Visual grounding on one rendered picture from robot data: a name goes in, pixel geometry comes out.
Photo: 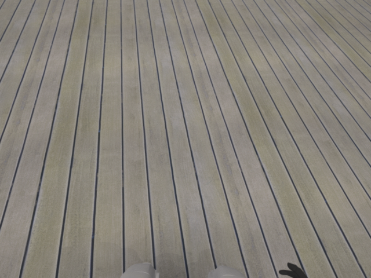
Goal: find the robot right hand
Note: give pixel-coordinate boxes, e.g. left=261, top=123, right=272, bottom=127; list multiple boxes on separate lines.
left=279, top=263, right=308, bottom=278

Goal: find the robot left thigh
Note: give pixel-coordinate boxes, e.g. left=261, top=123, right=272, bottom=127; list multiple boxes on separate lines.
left=120, top=263, right=160, bottom=278

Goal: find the robot right thigh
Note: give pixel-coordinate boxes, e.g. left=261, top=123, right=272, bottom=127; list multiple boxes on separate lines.
left=208, top=266, right=246, bottom=278

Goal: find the robot thigh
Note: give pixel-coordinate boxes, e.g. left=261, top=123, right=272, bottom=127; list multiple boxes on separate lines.
left=120, top=263, right=160, bottom=278
left=208, top=266, right=246, bottom=278

